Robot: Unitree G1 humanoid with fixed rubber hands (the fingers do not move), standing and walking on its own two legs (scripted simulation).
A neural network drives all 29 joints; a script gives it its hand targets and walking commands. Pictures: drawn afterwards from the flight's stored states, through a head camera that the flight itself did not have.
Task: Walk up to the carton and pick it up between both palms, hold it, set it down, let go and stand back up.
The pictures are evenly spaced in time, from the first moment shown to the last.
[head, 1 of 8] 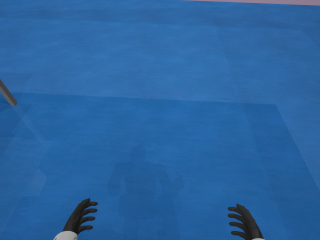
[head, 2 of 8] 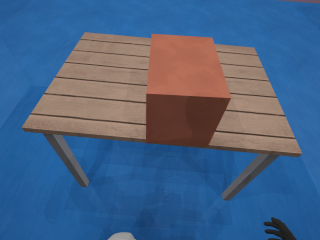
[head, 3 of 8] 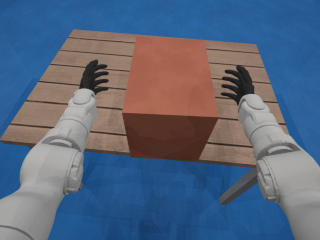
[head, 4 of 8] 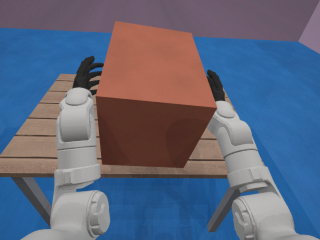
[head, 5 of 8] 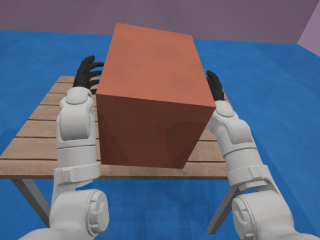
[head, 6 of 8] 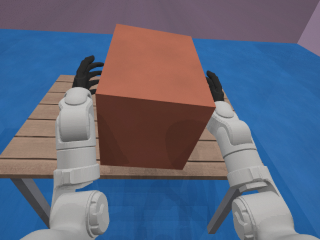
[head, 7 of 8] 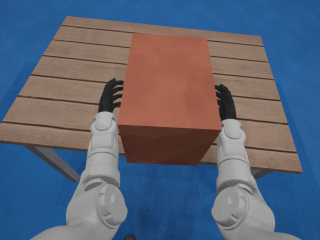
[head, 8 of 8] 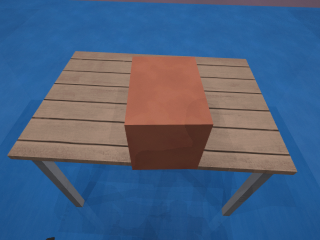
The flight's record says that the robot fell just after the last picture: no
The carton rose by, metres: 0.20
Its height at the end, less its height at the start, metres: +0.00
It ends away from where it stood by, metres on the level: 0.01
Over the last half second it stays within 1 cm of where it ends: yes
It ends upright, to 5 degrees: yes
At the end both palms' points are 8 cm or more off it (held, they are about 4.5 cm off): yes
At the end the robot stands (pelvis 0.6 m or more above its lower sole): yes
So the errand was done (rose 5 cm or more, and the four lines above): yes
